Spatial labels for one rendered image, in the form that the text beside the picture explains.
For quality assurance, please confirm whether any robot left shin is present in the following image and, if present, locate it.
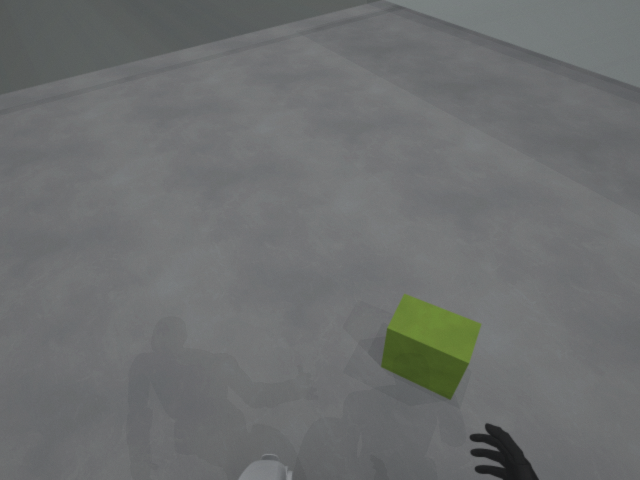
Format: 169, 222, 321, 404
260, 454, 281, 463

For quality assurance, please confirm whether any left robot thigh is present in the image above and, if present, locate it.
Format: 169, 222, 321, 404
238, 460, 293, 480

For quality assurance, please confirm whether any carton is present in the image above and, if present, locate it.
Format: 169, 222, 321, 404
381, 294, 481, 400

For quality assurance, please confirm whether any robot right hand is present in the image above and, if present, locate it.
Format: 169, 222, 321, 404
470, 423, 539, 480

